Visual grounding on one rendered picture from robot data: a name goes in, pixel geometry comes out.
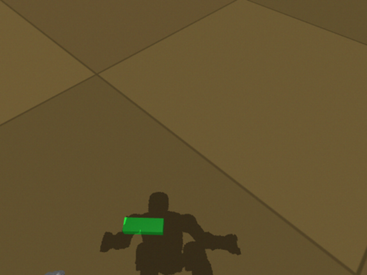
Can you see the carton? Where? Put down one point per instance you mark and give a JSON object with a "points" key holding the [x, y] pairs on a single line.
{"points": [[148, 226]]}

